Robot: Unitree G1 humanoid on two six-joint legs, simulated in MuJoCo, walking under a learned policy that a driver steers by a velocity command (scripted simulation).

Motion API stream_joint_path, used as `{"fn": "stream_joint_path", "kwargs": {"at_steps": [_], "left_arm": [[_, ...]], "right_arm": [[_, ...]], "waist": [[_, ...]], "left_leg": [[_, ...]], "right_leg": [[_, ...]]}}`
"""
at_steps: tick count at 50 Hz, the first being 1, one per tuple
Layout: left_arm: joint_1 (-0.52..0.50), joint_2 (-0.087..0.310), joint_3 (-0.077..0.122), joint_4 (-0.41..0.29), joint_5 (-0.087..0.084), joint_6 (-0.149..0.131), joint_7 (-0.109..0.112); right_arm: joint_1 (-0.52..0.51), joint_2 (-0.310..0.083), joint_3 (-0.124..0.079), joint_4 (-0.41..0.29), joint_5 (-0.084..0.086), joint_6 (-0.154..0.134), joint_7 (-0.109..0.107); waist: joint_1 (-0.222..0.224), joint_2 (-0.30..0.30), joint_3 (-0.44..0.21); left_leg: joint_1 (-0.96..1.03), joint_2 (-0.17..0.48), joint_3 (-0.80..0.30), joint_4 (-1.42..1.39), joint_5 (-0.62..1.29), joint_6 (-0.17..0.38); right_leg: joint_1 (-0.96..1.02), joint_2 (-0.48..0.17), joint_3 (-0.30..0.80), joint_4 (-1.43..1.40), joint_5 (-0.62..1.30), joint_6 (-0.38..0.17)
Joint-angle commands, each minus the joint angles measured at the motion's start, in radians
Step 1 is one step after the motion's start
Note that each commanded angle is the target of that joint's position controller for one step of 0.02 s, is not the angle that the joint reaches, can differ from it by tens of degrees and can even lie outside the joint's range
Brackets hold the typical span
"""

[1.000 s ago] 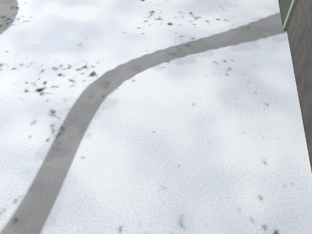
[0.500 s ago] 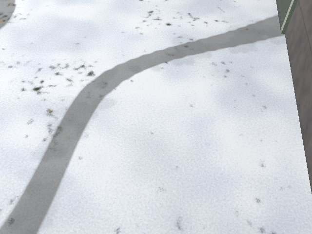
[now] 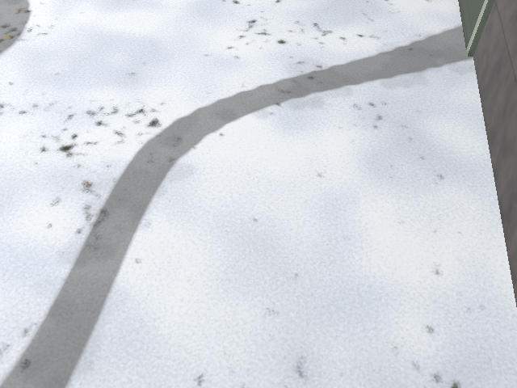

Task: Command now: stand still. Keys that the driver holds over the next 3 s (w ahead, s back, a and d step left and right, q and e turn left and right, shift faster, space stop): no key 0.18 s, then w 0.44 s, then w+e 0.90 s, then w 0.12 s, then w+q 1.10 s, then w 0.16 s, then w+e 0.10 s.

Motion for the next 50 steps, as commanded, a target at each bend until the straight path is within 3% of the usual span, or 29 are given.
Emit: {"fn": "stream_joint_path", "kwargs": {"at_steps": [1, 9, 10, 14, 18, 20, 21, 22, 24, 25, 26, 27, 28, 30, 31, 32, 33, 34, 35, 36, 37, 39, 41, 44, 46, 47, 48, 49, 50], "left_arm": [[0.115, 0.075, 0.013, -0.008, 0.008, -0.005, -0.002], [0.143, 0.062, 0.012, -0.004, 0.007, -0.014, -0.003], [0.164, 0.05, 0.01, 0.007, 0.007, -0.015, -0.002], [0.153, 0.072, 0.026, -0.019, -0.004, -0.026, 0.01], [0.191, 0.102, 0.04, -0.014, -0.013, -0.061, 0.003], [0.197, 0.177, 0.064, -0.014, -0.035, -0.072, 0.0], [0.154, 0.186, 0.067, -0.036, -0.041, -0.07, -0.002], [0.118, 0.178, 0.065, -0.048, -0.044, -0.069, -0.003], [0.085, 0.165, 0.06, -0.057, -0.05, -0.074, -0.007], [0.055, 0.121, 0.046, -0.077, -0.055, -0.085, -0.004], [0.006, 0.095, 0.04, -0.107, -0.047, -0.11, -0.006], [-0.069, 0.101, 0.041, -0.156, -0.033, -0.138, -0.008], [-0.07, 0.118, 0.047, -0.166, -0.04, -0.161, -0.023], [-0.068, 0.121, 0.05, -0.154, -0.034, -0.169, -0.04], [-0.082, 0.134, 0.06, -0.154, -0.022, -0.165, -0.042], [-0.086, 0.129, 0.059, -0.153, -0.028, -0.156, -0.048], [-0.082, 0.117, 0.058, -0.139, -0.024, -0.146, -0.063], [-0.092, 0.1, 0.053, -0.146, -0.02, -0.139, -0.071], [-0.18, 0.111, 0.058, -0.178, -0.035, -0.143, -0.076], [-0.219, 0.098, 0.052, -0.191, -0.033, -0.144, -0.082], [-0.263, 0.105, 0.05, -0.218, -0.023, -0.145, -0.085], [-0.337, 0.088, 0.041, -0.246, -0.001, -0.141, -0.104], [-0.346, 0.092, 0.036, -0.254, -0.01, -0.126, -0.115], [-0.474, 0.1, 0.016, -0.306, -0.024, -0.12, -0.129], [-0.515, 0.101, 0.003, -0.315, -0.025, -0.132, -0.156], [-0.471, 0.112, 0.008, -0.291, -0.035, -0.139, -0.17], [-0.357, 0.147, 0.021, -0.254, -0.031, -0.145, -0.17], [-0.159, 0.196, 0.046, -0.186, -0.027, -0.147, -0.163], [0.039, 0.251, 0.069, -0.118, -0.02, -0.137, -0.152]], "right_arm": [[0.011, -0.099, -0.017, -0.03, 0.001, 0.006, -0.009], [0.037, -0.084, -0.016, -0.016, 0.003, 0.018, -0.018], [0.054, -0.078, -0.015, -0.006, 0.001, 0.018, -0.02], [0.076, -0.114, -0.034, -0.015, 0.011, 0.006, -0.024], [0.057, -0.08, -0.037, -0.036, 0.006, -0.045, -0.01], [0.024, -0.029, -0.026, -0.052, 0.02, -0.071, -0.002], [0.009, -0.046, -0.028, -0.063, 0.03, -0.082, -0.002], [0.03, -0.041, -0.028, -0.059, 0.036, -0.094, 0.001], [0.176, -0.048, -0.038, -0.004, 0.025, -0.115, 0.014], [0.283, -0.106, -0.058, 0.027, 0.02, -0.129, 0.022], [0.413, -0.201, -0.086, 0.06, 0.031, -0.146, 0.028], [0.52, -0.234, -0.09, 0.072, 0.01, -0.162, 0.041], [0.479, -0.208, -0.075, 0.078, -0.014, -0.174, 0.041], [0.364, -0.153, -0.056, 0.045, 0.008, -0.175, 0.04], [0.325, -0.13, -0.044, 0.032, 0.008, -0.167, 0.035], [0.308, -0.111, -0.036, 0.026, 0.009, -0.157, 0.026], [0.354, -0.098, -0.032, 0.047, -0.012, -0.153, 0.018], [0.37, -0.114, -0.033, 0.058, -0.021, -0.15, 0.009], [0.405, -0.092, -0.022, 0.076, -0.021, -0.16, -0.003], [0.419, -0.104, -0.02, 0.08, -0.027, -0.169, -0.01], [0.359, -0.121, -0.019, 0.062, -0.025, -0.173, -0.026], [0.31, -0.127, -0.011, 0.054, -0.015, -0.166, -0.048], [0.305, -0.134, -0.009, 0.058, -0.014, -0.168, -0.042], [0.339, -0.133, -0.003, 0.06, -0.004, -0.158, -0.029], [0.369, -0.154, -0.005, 0.063, -0.009, -0.137, -0.026], [0.363, -0.165, -0.005, 0.053, -0.015, -0.122, -0.023], [0.334, -0.19, -0.01, 0.037, -0.017, -0.12, -0.012], [0.312, -0.207, -0.014, 0.035, -0.02, -0.119, 0.0], [0.311, -0.216, -0.019, 0.05, -0.017, -0.129, 0.014]], "waist": [[-0.002, 0.008, 0.025], [-0.005, 0.017, 0.057], [-0.003, 0.017, 0.039], [0.001, 0.022, 0.111], [0.024, -0.061, 0.092], [0.025, -0.19, 0.11], [0.015, -0.181, 0.155], [-0.005, -0.164, 0.173], [-0.064, -0.14, 0.152], [-0.101, -0.023, 0.126], [-0.127, 0.172, 0.106], [-0.165, 0.264, 0.051], [-0.109, 0.159, 0.065], [-0.058, 0.048, 0.085], [-0.039, 0.033, 0.077], [-0.025, 0.05, 0.065], [-0.033, 0.051, 0.037], [-0.028, 0.062, 0.033], [-0.039, 0.075, 0.055], [-0.054, 0.091, 0.066], [-0.035, 0.087, 0.105], [-0.039, 0.092, 0.092], [-0.044, 0.108, 0.082], [-0.101, 0.072, 0.143], [-0.131, 0.056, 0.161], [-0.107, 0.027, 0.149], [-0.051, 0.028, 0.095], [0.039, 0.018, -0.015], [0.144, -0.066, -0.091]], "left_leg": [[0.063, 0.057, -0.049, -0.076, 0.208, 0.057], [0.042, 0.055, -0.051, -0.103, 0.105, 0.047], [0.046, 0.046, -0.046, -0.116, -0.008, 0.044], [-0.087, 0.019, -0.038, -0.087, -0.548, 0.077], [-0.142, -0.009, 0.015, 0.065, -0.383, 0.067], [-0.199, -0.037, 0.125, 0.266, -0.222, 0.04], [-0.193, 0.006, 0.105, 0.229, -0.248, 0.055], [-0.13, 0.003, 0.117, 0.159, -0.263, 0.067], [0.073, -0.026, 0.132, 0.062, -0.226, 0.08], [0.122, 0.035, -0.002, 0.012, -0.263, 0.119], [0.214, 0.188, -0.301, -0.119, -0.256, 0.215], [0.335, 0.376, -0.67, -0.25, -0.166, 0.342], [0.335, 0.42, -0.675, -0.231, -0.181, 0.362], [0.324, 0.356, -0.464, -0.186, -0.054, 0.276], [0.275, 0.326, -0.37, -0.177, 0.07, 0.238], [0.23, 0.3, -0.282, -0.189, 0.152, 0.212], [0.219, 0.284, -0.237, -0.156, 0.187, 0.205], [0.193, 0.277, -0.197, -0.141, 0.207, 0.197], [0.234, 0.258, -0.158, -0.145, 0.169, 0.158], [0.229, 0.263, -0.143, -0.135, 0.169, 0.148], [0.113, 0.22, -0.07, -0.155, 0.14, 0.134], [-0.095, 0.164, 0.055, -0.116, 0.029, 0.109], [-0.194, 0.172, 0.099, -0.063, -0.052, 0.098], [-0.001, 0.215, 0.093, 0.069, -0.068, 0.087], [0.156, 0.236, 0.08, 0.206, 0.02, 0.081], [0.21, 0.25, 0.072, 0.287, 0.134, 0.08], [0.205, 0.24, 0.067, 0.421, 0.301, 0.085], [0.124, 0.22, 0.087, 0.645, 0.451, 0.08], [-0.047, 0.16, 0.131, 1.001, 0.287, 0.037]], "right_leg": [[-0.117, 0.015, -0.016, -0.073, 0.129, -0.018], [-0.157, 0.017, -0.011, -0.097, 0.079, -0.027], [-0.149, 0.028, -0.022, -0.101, 0.003, -0.028], [-0.254, 0.05, -0.021, -0.04, -0.41, -0.088], [-0.228, -0.032, 0.107, -0.091, -0.403, -0.158], [-0.19, -0.183, 0.31, -0.218, -0.476, -0.247], [-0.235, -0.216, 0.348, -0.238, -0.465, -0.261], [-0.271, -0.198, 0.322, -0.22, -0.435, -0.25], [-0.35, -0.129, 0.236, -0.072, -0.289, -0.214], [-0.398, -0.045, 0.129, 0.091, -0.209, -0.166], [-0.522, 0.067, -0.017, 0.416, -0.105, -0.102], [-0.72, 0.103, 0.034, 0.73, -0.274, -0.088], [-0.825, 0.043, 0.132, 0.844, -0.212, -0.113], [-0.898, -0.042, 0.124, 0.838, -0.044, -0.138], [-0.855, -0.074, 0.114, 0.772, 0.017, -0.132], [-0.799, -0.086, 0.097, 0.713, 0.059, -0.115], [-0.78, -0.077, 0.085, 0.728, 0.153, -0.105], [-0.781, -0.064, 0.075, 0.715, 0.204, -0.101], [-0.845, -0.065, 0.128, 0.63, 0.294, -0.107], [-0.869, -0.044, 0.139, 0.569, 0.358, -0.112], [-0.79, -0.024, 0.121, 0.406, 0.489, -0.105], [-0.527, 0.019, 0.031, 0.238, 0.77, -0.107], [-0.374, 0.025, 0.035, 0.233, 0.87, -0.11], [-0.518, -0.002, 0.041, 0.14, 0.791, -0.112], [-0.602, -0.023, 0.03, 0.063, 0.728, -0.111], [-0.585, -0.037, 0.029, 0.015, 0.671, -0.12], [-0.445, -0.003, -0.021, 0.013, 0.609, -0.127], [-0.173, 0.048, -0.082, 0.019, 0.615, -0.149], [0.117, 0.03, -0.065, 0.014, 0.721, -0.193]]}}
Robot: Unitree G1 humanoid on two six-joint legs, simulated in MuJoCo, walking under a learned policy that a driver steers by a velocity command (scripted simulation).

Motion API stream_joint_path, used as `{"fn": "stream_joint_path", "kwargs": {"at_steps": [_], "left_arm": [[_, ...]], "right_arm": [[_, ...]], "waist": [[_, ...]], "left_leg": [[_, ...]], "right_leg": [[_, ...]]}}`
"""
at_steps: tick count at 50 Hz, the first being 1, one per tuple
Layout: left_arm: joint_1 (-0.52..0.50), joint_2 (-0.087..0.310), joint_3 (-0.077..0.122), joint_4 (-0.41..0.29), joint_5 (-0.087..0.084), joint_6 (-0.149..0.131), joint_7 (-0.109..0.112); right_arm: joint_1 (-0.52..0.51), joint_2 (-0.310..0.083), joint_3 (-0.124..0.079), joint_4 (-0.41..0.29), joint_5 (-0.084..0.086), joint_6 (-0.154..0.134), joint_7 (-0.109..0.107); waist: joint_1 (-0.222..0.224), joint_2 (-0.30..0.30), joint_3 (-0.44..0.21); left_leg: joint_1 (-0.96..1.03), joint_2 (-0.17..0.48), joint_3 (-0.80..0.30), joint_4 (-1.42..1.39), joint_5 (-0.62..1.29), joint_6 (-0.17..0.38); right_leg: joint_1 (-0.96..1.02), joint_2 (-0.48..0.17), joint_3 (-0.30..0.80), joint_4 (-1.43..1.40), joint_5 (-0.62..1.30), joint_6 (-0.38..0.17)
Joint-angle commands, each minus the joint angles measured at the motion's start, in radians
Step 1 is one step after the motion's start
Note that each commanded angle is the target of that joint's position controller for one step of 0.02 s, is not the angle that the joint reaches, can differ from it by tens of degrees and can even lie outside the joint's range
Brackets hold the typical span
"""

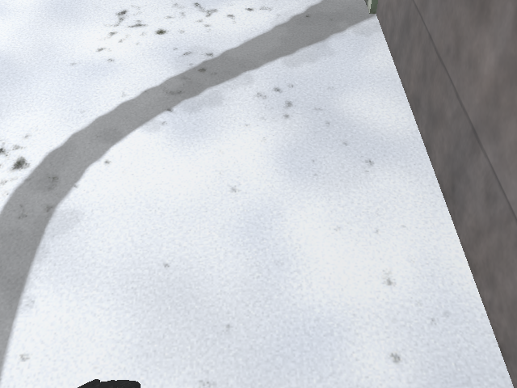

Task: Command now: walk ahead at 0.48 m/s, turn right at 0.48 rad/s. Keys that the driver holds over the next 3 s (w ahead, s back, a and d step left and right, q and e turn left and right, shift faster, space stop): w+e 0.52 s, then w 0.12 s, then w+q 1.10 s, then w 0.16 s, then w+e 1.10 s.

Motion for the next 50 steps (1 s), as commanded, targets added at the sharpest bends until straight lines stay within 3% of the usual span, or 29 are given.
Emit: {"fn": "stream_joint_path", "kwargs": {"at_steps": [1, 2, 3, 4, 5, 6, 7, 8, 10, 13, 16, 18, 21, 22, 23, 24, 25, 26, 28, 31, 34, 36, 40, 44, 45, 46, 47, 48, 50], "left_arm": [[0.505, 0.243, 0.062, 0.146, 0.035, 0.005, 0.019], [0.525, 0.255, 0.061, 0.134, 0.029, 0.011, 0.024], [0.569, 0.298, 0.088, 0.115, 0.016, 0.032, 0.035], [0.499, 0.283, 0.091, 0.117, 0.008, 0.04, 0.057], [0.312, 0.213, 0.066, 0.039, 0.016, 0.018, 0.068], [0.225, 0.225, 0.067, 0.003, 0.036, -0.003, 0.071], [0.162, 0.188, 0.06, -0.013, 0.036, -0.016, 0.07], [0.142, 0.164, 0.054, -0.009, 0.03, -0.011, 0.077], [0.148, 0.146, 0.044, -0.017, 0.028, -0.005, 0.097], [0.229, 0.169, 0.055, -0.004, 0.007, 0.007, 0.12], [0.286, 0.163, 0.056, 0.015, -0.015, 0.02, 0.121], [0.3, 0.166, 0.058, 0.012, -0.003, 0.028, 0.117], [0.277, 0.127, 0.049, -0.008, 0.006, 0.035, 0.116], [0.263, 0.067, 0.031, -0.026, 0.012, 0.031, 0.114], [0.372, 0.013, 0.013, -0.066, -0.018, 0.018, 0.112], [0.414, 0.112, 0.028, -0.05, -0.032, 0.015, 0.11], [0.344, 0.182, 0.046, -0.049, -0.028, 0.022, 0.109], [0.297, 0.17, 0.049, -0.055, -0.024, 0.029, 0.114], [0.267, 0.149, 0.056, -0.068, 0.0, 0.034, 0.111], [0.287, 0.1, 0.051, -0.075, -0.003, 0.052, 0.107], [0.201, 0.081, 0.035, -0.124, 0.029, 0.046, 0.099], [0.117, 0.059, 0.019, -0.149, 0.025, 0.032, 0.093], [0.014, 0.095, 0.017, -0.192, 0.001, 0.0, 0.076], [0.161, 0.175, 0.045, -0.157, 0.007, -0.007, 0.096], [0.303, 0.225, 0.064, -0.136, 0.024, -0.008, 0.113], [0.456, 0.313, 0.084, -0.126, 0.063, 0.0, 0.124], [0.469, 0.306, 0.079, -0.107, 0.076, 0.004, 0.115], [0.406, 0.219, 0.055, -0.11, 0.056, 0.006, 0.109], [0.288, 0.139, 0.029, -0.119, 0.032, 0.002, 0.102]], "right_arm": [[0.076, -0.042, -0.01, -0.052, -0.038, -0.033, 0.029], [0.188, -0.102, -0.008, -0.09, -0.003, -0.073, 0.042], [0.054, -0.156, -0.017, -0.173, 0.056, -0.093, 0.049], [-0.098, -0.143, -0.016, -0.219, 0.083, -0.093, 0.035], [-0.214, -0.181, -0.029, -0.23, 0.073, -0.091, 0.013], [-0.202, -0.171, -0.032, -0.228, 0.042, -0.077, 0.001], [-0.195, -0.158, -0.043, -0.214, 0.0, -0.049, -0.004], [-0.167, -0.139, -0.051, -0.219, -0.02, -0.032, -0.004], [-0.235, -0.117, -0.046, -0.256, -0.027, -0.02, -0.005], [-0.388, -0.074, -0.028, -0.301, -0.032, -0.023, 0.007], [-0.475, -0.095, -0.03, -0.343, -0.003, -0.022, 0.018], [-0.487, -0.146, -0.046, -0.356, -0.007, -0.032, 0.026], [-0.353, -0.184, -0.071, -0.336, -0.008, -0.054, 0.03], [-0.203, -0.227, -0.086, -0.312, -0.014, -0.058, 0.026], [-0.098, -0.33, -0.111, -0.292, -0.036, -0.048, 0.032], [-0.124, -0.263, -0.1, -0.305, -0.023, -0.048, 0.041], [-0.184, -0.191, -0.083, -0.327, -0.011, -0.049, 0.044], [-0.246, -0.171, -0.075, -0.336, -0.013, -0.046, 0.047], [-0.294, -0.138, -0.06, -0.327, -0.022, -0.043, 0.049], [-0.268, -0.146, -0.06, -0.291, -0.018, -0.053, 0.061], [-0.284, -0.182, -0.066, -0.275, -0.01, -0.05, 0.059], [-0.255, -0.216, -0.072, -0.262, 0.004, -0.041, 0.056], [-0.164, -0.261, -0.078, -0.229, 0.014, -0.025, 0.057], [-0.166, -0.258, -0.065, -0.219, 0.025, -0.015, 0.064], [-0.202, -0.211, -0.049, -0.237, 0.016, -0.024, 0.066], [-0.201, -0.114, -0.018, -0.286, 0.009, -0.037, 0.062], [-0.139, -0.126, -0.018, -0.289, 0.033, -0.048, 0.057], [-0.144, -0.215, -0.039, -0.28, 0.052, -0.038, 0.055], [-0.204, -0.202, -0.039, -0.287, 0.031, -0.018, 0.052]], "waist": [[0.179, -0.313, -0.193], [0.147, -0.312, -0.464], [0.217, -0.23, -0.533], [0.183, -0.079, -0.412], [0.146, 0.115, -0.254], [0.088, 0.133, -0.22], [0.045, 0.211, -0.135], [0.013, 0.152, -0.11], [0.025, 0.036, -0.055], [0.092, -0.001, -0.074], [0.13, -0.013, -0.069], [0.128, -0.019, -0.047], [0.043, -0.046, -0.068], [-0.023, 0.046, -0.143], [0.015, 0.379, -0.261], [0.032, 0.357, -0.236], [0.019, 0.238, -0.118], [0.027, 0.157, -0.055], [0.064, 0.127, -0.014], [0.078, 0.164, -0.029], [0.08, 0.159, -0.004], [0.045, 0.154, 0.009], [0.006, 0.155, 0.017], [0.12, 0.159, -0.045], [0.207, 0.126, -0.132], [0.257, -0.081, -0.28], [0.22, -0.221, -0.293], [0.199, -0.131, -0.187], [0.158, -0.061, -0.058]], "left_leg": [[-0.766, -0.009, -0.082, 0.88, -0.002, 0.026], [-0.844, -0.013, -0.275, 0.917, 0.02, 0.011], [-0.947, -0.014, -0.296, 0.794, 0.124, 0.009], [-1.003, 0.027, -0.277, 0.689, 0.247, 0.018], [-0.979, 0.062, -0.288, 0.536, 0.44, 0.032], [-0.894, 0.069, -0.315, 0.53, 0.454, 0.014], [-0.782, 0.091, -0.319, 0.42, 0.463, -0.028], [-0.694, 0.115, -0.314, 0.286, 0.45, -0.046], [-0.607, 0.114, -0.27, 0.044, 0.524, -0.059], [-0.48, 0.026, -0.208, -0.287, 0.778, -0.049], [-0.476, -0.017, -0.225, -0.437, 0.83, -0.042], [-0.449, -0.026, -0.236, -0.49, 0.802, -0.02], [-0.257, -0.011, -0.227, -0.541, 0.695, 0.037], [-0.04, 0.121, -0.351, -0.57, 0.647, 0.091], [0.216, 0.354, -0.817, -0.709, 0.416, 0.25], [0.207, 0.41, -0.999, -0.762, 0.229, 0.277], [0.102, 0.363, -0.838, -0.765, 0.261, 0.234], [0.005, 0.306, -0.672, -0.763, 0.407, 0.203], [-0.143, 0.23, -0.497, -0.801, 0.618, 0.184], [-0.179, 0.193, -0.364, -0.854, 0.739, 0.208], [-0.212, 0.175, -0.312, -0.884, 0.768, 0.245], [-0.225, 0.153, -0.287, -0.881, 0.751, 0.245], [-0.157, 0.187, -0.348, -0.836, 0.743, 0.258], [-0.22, 0.15, -0.363, -0.676, 0.792, 0.2], [-0.342, 0.083, -0.317, -0.463, 0.788, 0.151], [-0.632, -0.031, -0.218, -0.114, 0.556, 0.079], [-0.795, -0.079, -0.263, 0.103, 0.192, 0.06], [-0.857, -0.009, -0.301, 0.202, 0.239, 0.062], [-0.856, 0.052, -0.254, 0.169, 0.389, 0.055]], "right_leg": [[0.934, -0.091, 0.105, 0.347, 0.488, -0.111], [1.111, -0.221, 0.405, 0.385, 0.464, -0.272], [1.134, -0.335, 0.661, 0.104, -0.196, -0.381], [0.978, -0.322, 0.799, -0.082, -0.649, -0.34], [0.724, -0.31, 0.784, -0.128, -0.622, -0.285], [0.551, -0.331, 0.842, -0.109, -0.461, -0.318], [0.316, -0.276, 0.71, -0.092, -0.243, -0.304], [0.205, -0.217, 0.581, -0.095, -0.176, -0.282], [0.059, -0.125, 0.396, -0.122, -0.096, -0.245], [0.054, -0.023, 0.265, -0.129, -0.189, -0.189], [0.159, -0.037, 0.334, -0.108, -0.421, -0.15], [0.2, -0.049, 0.397, -0.076, -0.539, -0.123], [0.176, 0.0, 0.42, 0.077, -0.594, -0.07], [0.051, 0.071, 0.333, 0.329, -0.664, -0.025], [-0.204, 0.199, 0.186, 0.647, -0.934, 0.016], [-0.335, 0.118, 0.206, 0.827, -0.934, 0.027], [-0.357, 0.076, 0.21, 0.878, -0.829, 0.029], [-0.324, 0.04, 0.184, 0.875, -0.746, 0.041], [-0.227, -0.007, 0.175, 0.786, -0.659, 0.046], [-0.157, -0.006, 0.134, 0.678, -0.604, 0.06], [-0.116, -0.037, 0.068, 0.45, -0.552, 0.084], [-0.053, -0.022, 0.031, 0.286, -0.491, 0.097], [-0.006, 0.015, 0.014, 0.118, -0.467, 0.104], [0.331, 0.041, -0.004, -0.026, -0.484, 0.067], [0.547, -0.049, 0.087, -0.014, -0.49, 0.028], [0.849, -0.279, 0.39, -0.038, -0.63, -0.069], [0.818, -0.415, 0.691, -0.154, -0.722, -0.184], [0.73, -0.384, 0.58, -0.152, -0.77, -0.169], [0.568, -0.269, 0.338, -0.197, -0.676, -0.106]]}}
Over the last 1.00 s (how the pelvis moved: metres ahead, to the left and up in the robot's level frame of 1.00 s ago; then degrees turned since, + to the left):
0.30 -0.07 -0.13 -8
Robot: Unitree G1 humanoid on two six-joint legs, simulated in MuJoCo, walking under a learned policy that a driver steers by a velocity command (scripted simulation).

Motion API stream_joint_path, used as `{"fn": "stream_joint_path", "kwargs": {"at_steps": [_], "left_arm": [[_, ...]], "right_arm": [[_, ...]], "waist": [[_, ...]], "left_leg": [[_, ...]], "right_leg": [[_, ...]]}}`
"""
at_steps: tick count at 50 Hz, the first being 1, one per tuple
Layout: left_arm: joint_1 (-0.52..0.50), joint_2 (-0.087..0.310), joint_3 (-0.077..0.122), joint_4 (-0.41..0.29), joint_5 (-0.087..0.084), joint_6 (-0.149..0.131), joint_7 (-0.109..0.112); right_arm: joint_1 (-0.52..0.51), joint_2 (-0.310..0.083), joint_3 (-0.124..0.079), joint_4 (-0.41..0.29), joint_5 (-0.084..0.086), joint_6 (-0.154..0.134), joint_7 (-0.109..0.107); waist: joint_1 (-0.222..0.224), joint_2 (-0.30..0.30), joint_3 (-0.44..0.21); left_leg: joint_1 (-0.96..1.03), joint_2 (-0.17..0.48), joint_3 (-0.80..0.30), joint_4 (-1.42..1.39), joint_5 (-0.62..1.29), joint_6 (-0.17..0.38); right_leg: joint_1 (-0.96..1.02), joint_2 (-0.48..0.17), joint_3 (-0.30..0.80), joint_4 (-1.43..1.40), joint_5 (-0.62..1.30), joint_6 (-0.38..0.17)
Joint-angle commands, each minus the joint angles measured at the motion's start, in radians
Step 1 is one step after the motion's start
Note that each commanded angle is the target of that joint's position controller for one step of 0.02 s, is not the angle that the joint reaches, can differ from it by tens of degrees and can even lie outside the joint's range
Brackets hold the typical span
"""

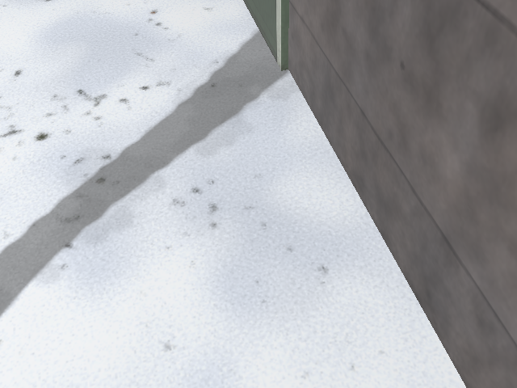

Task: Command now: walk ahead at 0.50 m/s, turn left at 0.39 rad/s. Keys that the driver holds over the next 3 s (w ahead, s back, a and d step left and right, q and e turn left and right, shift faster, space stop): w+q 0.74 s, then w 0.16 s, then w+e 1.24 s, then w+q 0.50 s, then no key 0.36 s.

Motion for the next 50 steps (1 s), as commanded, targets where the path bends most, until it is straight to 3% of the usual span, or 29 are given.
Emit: {"fn": "stream_joint_path", "kwargs": {"at_steps": [1, 4, 6, 7, 8, 9, 13, 14, 15, 16, 17, 18, 19, 20, 21, 22, 23, 24, 25, 27, 32, 37, 41, 44, 46, 47, 48, 49, 50], "left_arm": [[0.131, 0.109, 0.032, 0.007, -0.007, -0.007, -0.003], [0.098, 0.149, 0.044, 0.029, -0.006, -0.031, -0.007], [0.1, 0.168, 0.05, 0.044, 0.002, -0.034, -0.004], [0.104, 0.166, 0.051, 0.054, -0.001, -0.028, -0.002], [0.127, 0.168, 0.05, 0.062, -0.011, -0.029, -0.001], [0.148, 0.185, 0.054, 0.083, -0.015, -0.024, 0.005], [0.169, 0.207, 0.063, 0.112, -0.014, -0.016, 0.009], [0.165, 0.208, 0.067, 0.113, -0.031, -0.016, 0.004], [0.158, 0.244, 0.076, 0.12, -0.038, -0.008, 0.002], [0.161, 0.255, 0.082, 0.129, -0.056, -0.003, 0.005], [0.158, 0.27, 0.086, 0.131, -0.055, 0.003, 0.002], [0.14, 0.281, 0.09, 0.129, -0.058, 0.012, 0.003], [0.149, 0.265, 0.084, 0.125, -0.055, 0.02, 0.005], [0.188, 0.205, 0.06, 0.1, -0.018, 0.017, 0.007], [0.293, 0.071, 0.017, 0.046, 0.009, -0.01, -0.006], [0.173, 0.184, 0.037, 0.04, -0.036, -0.034, -0.011], [0.082, 0.213, 0.05, 0.013, -0.069, -0.044, -0.012], [0.076, 0.191, 0.044, 0.017, -0.051, -0.049, -0.002], [0.086, 0.188, 0.049, 0.027, -0.028, -0.047, 0.006], [0.113, 0.183, 0.055, 0.029, -0.018, -0.026, 0.002], [-0.002, 0.126, 0.046, -0.007, -0.001, 0.0, 0.004], [-0.178, 0.122, 0.037, -0.043, -0.02, -0.026, -0.029], [-0.222, 0.127, 0.03, -0.048, -0.016, -0.049, -0.041], [-0.176, 0.155, 0.041, -0.03, -0.014, -0.056, -0.041], [-0.015, 0.192, 0.062, 0.023, -0.01, -0.061, -0.033], [0.145, 0.228, 0.07, 0.056, 0.001, -0.059, -0.029], [0.278, 0.315, 0.095, 0.081, 0.009, -0.049, -0.03], [0.279, 0.252, 0.079, 0.107, -0.023, -0.045, -0.045], [0.212, 0.184, 0.059, 0.091, -0.045, -0.04, -0.044]], "right_arm": [[-0.07, -0.091, -0.021, -0.115, -0.017, -0.001, -0.006], [-0.063, -0.03, -0.006, -0.146, -0.025, 0.028, 0.001], [-0.096, -0.03, -0.005, -0.179, -0.025, 0.037, 0.003], [-0.099, -0.035, -0.011, -0.186, -0.022, 0.04, 0.005], [-0.137, -0.03, -0.008, -0.204, -0.035, 0.043, 0.01], [-0.172, -0.011, -0.006, -0.216, -0.029, 0.039, 0.011], [-0.282, -0.024, -0.005, -0.268, -0.024, 0.04, 0.039], [-0.306, -0.031, -0.007, -0.285, -0.023, 0.05, 0.044], [-0.319, -0.039, -0.012, -0.297, -0.024, 0.058, 0.047], [-0.322, -0.036, -0.013, -0.312, -0.022, 0.063, 0.048], [-0.292, -0.047, -0.021, -0.313, -0.025, 0.068, 0.047], [-0.199, -0.08, -0.042, -0.293, -0.029, 0.073, 0.041], [-0.025, -0.144, -0.079, -0.249, -0.024, 0.078, 0.028], [0.128, -0.249, -0.118, -0.217, -0.011, 0.09, 0.001], [0.063, -0.337, -0.117, -0.245, -0.012, 0.082, 0.001], [0.06, -0.242, -0.091, -0.277, -0.015, 0.056, 0.018], [0.044, -0.192, -0.077, -0.263, -0.026, 0.036, 0.022], [-0.005, -0.169, -0.069, -0.266, -0.024, 0.027, 0.021], [-0.068, -0.139, -0.061, -0.279, -0.029, 0.027, 0.017], [-0.117, -0.116, -0.053, -0.308, -0.048, 0.026, 0.008], [-0.05, -0.124, -0.057, -0.278, -0.032, 0.017, -0.022], [0.008, -0.153, -0.068, -0.239, -0.024, 0.036, -0.051], [0.06, -0.117, -0.058, -0.188, -0.02, 0.044, -0.047], [0.063, -0.121, -0.059, -0.166, -0.028, 0.06, -0.046], [0.021, -0.114, -0.053, -0.169, -0.032, 0.066, -0.044], [0.016, -0.082, -0.037, -0.182, -0.044, 0.064, -0.043], [0.118, -0.037, -0.022, -0.189, -0.032, 0.052, -0.04], [0.143, -0.048, -0.016, -0.189, -0.03, 0.037, -0.04], [0.039, -0.119, -0.032, -0.196, -0.022, 0.027, -0.036]], "waist": [[0.081, -0.161, -0.038], [0.04, -0.161, -0.023], [0.041, -0.162, -0.017], [0.043, -0.16, -0.017], [0.062, -0.136, -0.003], [0.073, -0.145, 0.022], [0.096, -0.11, 0.064], [0.099, -0.086, 0.078], [0.098, -0.085, 0.077], [0.089, -0.095, 0.071], [0.066, -0.104, 0.04], [0.004, -0.102, -0.019], [-0.08, -0.07, -0.117], [-0.119, 0.097, -0.227], [0.025, 0.333, -0.367], [-0.06, 0.145, -0.392], [-0.064, 0.088, -0.228], [-0.025, 0.007, -0.163], [0.017, -0.004, -0.121], [0.06, 0.03, -0.118], [0.028, 0.01, -0.06], [-0.023, 0.045, -0.007], [-0.048, 0.056, 0.006], [-0.022, 0.094, 0.012], [0.07, 0.09, -0.081], [0.131, 0.046, -0.228], [0.127, -0.223, -0.366], [0.106, -0.344, -0.363], [0.113, -0.224, -0.201]], "left_leg": [[-0.405, 0.105, -0.04, 0.105, 0.1, -0.007], [-0.342, 0.116, -0.02, 0.045, 0.215, -0.04], [-0.326, 0.12, -0.006, -0.031, 0.304, -0.051], [-0.316, 0.12, 0.003, -0.069, 0.361, -0.054], [-0.311, 0.116, 0.01, -0.124, 0.418, -0.054], [-0.332, 0.128, 0.006, -0.179, 0.451, -0.052], [-0.314, 0.124, 0.044, -0.318, 0.481, -0.018], [-0.285, 0.111, 0.06, -0.345, 0.464, 0.001], [-0.264, 0.104, 0.079, -0.366, 0.412, 0.012], [-0.252, 0.09, 0.099, -0.393, 0.356, 0.029], [-0.177, 0.057, 0.131, -0.393, 0.324, 0.053], [-0.046, 0.007, 0.167, -0.422, 0.311, 0.079], [0.183, -0.056, 0.184, -0.437, 0.325, 0.115], [0.475, 0.085, -0.05, -0.452, 0.422, 0.181], [0.717, 0.302, -0.636, -0.642, 0.153, 0.373], [0.698, 0.34, -0.741, -0.764, 0.031, 0.356], [0.597, 0.315, -0.606, -0.767, 0.113, 0.303], [0.466, 0.271, -0.492, -0.753, 0.221, 0.269], [0.343, 0.227, -0.389, -0.75, 0.334, 0.245], [0.228, 0.189, -0.327, -0.792, 0.433, 0.246], [0.171, 0.143, -0.232, -0.828, 0.527, 0.249], [0.19, 0.127, -0.252, -0.843, 0.351, 0.191], [0.294, 0.159, -0.28, -0.79, 0.376, 0.182], [0.382, 0.186, -0.314, -0.719, 0.532, 0.166], [0.381, 0.126, -0.26, -0.535, 0.815, 0.133], [0.274, 0.08, -0.213, -0.31, 0.782, 0.098], [-0.066, -0.075, -0.11, 0.058, 0.45, 0.008], [-0.265, -0.103, -0.116, 0.194, -0.094, -0.008], [-0.353, -0.032, -0.119, 0.244, -0.046, -0.004]], "right_leg": [[0.325, -0.279, 0.294, -0.268, -0.065, -0.176], [0.224, -0.265, 0.133, -0.314, 0.179, -0.19], [0.203, -0.253, 0.05, -0.319, 0.234, -0.19], [0.202, -0.238, 0.005, -0.318, 0.225, -0.178], [0.2, -0.244, -0.015, -0.319, 0.208, -0.173], [0.209, -0.25, -0.032, -0.325, 0.165, -0.156], [0.259, -0.278, -0.097, -0.305, 0.119, -0.124], [0.261, -0.291, -0.1, -0.304, 0.144, -0.113], [0.279, -0.292, -0.111, -0.292, 0.173, -0.109], [0.322, -0.303, -0.112, -0.256, 0.236, -0.105], [0.338, -0.302, -0.135, -0.194, 0.426, -0.099], [0.338, -0.278, -0.171, -0.05, 0.609, -0.078], [0.272, -0.234, -0.2, 0.186, 0.71, -0.048], [0.032, -0.181, -0.209, 0.535, 0.362, 0.006], [-0.337, 0.031, -0.045, 0.856, -0.446, 0.064], [-0.433, 0.005, 0.115, 0.932, -0.43, 0.043], [-0.514, -0.029, 0.099, 0.917, -0.334, 0.017], [-0.479, -0.072, 0.104, 0.839, -0.243, 0.002], [-0.409, -0.102, 0.107, 0.758, -0.185, 0.003], [-0.312, -0.118, 0.115, 0.691, -0.121, 0.011], [-0.356, -0.076, 0.095, 0.431, 0.073, 0.072], [-0.288, -0.018, 0.111, 0.123, 0.282, 0.072], [-0.258, -0.014, 0.112, 0.033, 0.275, 0.041], [-0.218, -0.005, 0.089, 0.016, 0.111, 0.001], [0.007, 0.028, 0.043, -0.037, 0.121, -0.052], [0.264, -0.081, 0.152, 0.013, 0.157, -0.122], [0.622, -0.277, 0.539, -0.019, 0.038, -0.285], [0.679, -0.361, 0.814, -0.17, -0.136, -0.325], [0.565, -0.336, 0.741, -0.191, -0.228, -0.286]]}}
Over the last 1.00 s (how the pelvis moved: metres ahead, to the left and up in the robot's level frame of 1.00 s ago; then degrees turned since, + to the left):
0.47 -0.08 -0.02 -17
